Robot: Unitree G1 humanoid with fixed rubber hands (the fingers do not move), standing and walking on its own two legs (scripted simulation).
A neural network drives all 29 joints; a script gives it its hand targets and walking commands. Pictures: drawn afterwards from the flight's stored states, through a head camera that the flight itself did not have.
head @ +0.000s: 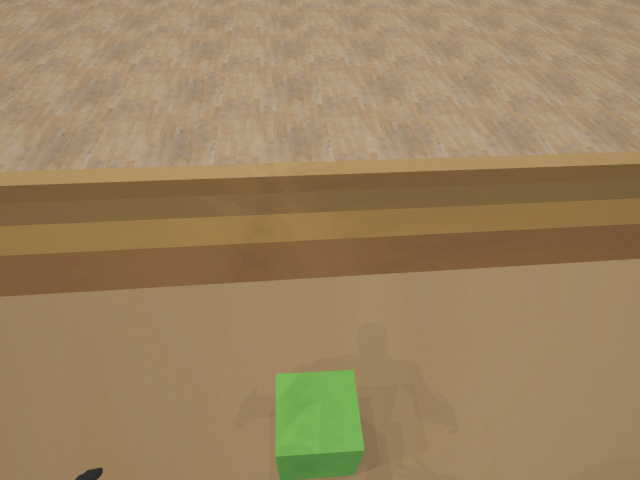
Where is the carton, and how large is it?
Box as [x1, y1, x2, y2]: [275, 370, 364, 479]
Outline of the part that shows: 353,370 276,374 275,456 280,479 299,479 354,474 364,450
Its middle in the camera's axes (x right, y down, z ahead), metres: -0.01 +0.50 +1.07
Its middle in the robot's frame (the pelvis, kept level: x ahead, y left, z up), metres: +0.41 +0.00 -0.66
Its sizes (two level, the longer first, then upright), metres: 0.210 0.200 0.250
